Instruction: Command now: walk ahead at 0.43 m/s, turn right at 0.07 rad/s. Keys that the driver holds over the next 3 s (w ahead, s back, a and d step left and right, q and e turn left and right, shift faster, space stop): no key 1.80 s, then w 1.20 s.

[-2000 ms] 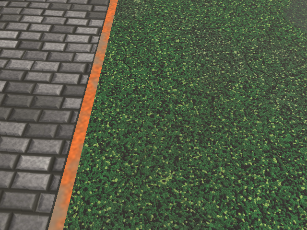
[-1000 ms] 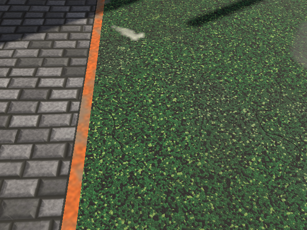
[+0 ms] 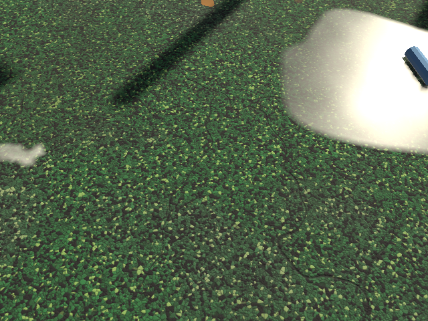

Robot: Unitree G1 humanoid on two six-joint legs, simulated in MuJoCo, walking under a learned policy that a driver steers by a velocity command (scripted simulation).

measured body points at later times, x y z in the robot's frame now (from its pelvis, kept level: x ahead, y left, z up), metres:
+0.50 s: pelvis +0.17 -0.04 -0.02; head +0.18 -0.04 +0.43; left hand +0.30 +0.21 -0.14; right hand +0.26 -0.31 -0.14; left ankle +0.20 +0.11 -0.75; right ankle +0.24 -0.14 -0.75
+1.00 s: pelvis +0.22 -0.02 -0.01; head +0.23 -0.02 +0.44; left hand +0.31 +0.24 -0.15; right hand +0.29 -0.28 -0.15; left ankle +0.20 +0.11 -0.75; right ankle +0.24 -0.14 -0.75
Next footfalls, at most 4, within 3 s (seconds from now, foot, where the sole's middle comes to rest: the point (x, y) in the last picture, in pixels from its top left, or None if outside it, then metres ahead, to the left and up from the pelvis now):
0.18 right None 0.28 -0.14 -0.78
0.48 left None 0.24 0.11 -0.78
2.22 right None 0.37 -0.14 -0.78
2.70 left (192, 238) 0.77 0.04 -0.78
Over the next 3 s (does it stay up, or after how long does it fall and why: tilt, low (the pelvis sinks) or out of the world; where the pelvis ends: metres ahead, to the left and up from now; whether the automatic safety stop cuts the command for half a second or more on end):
stays up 0.74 -0.04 0.00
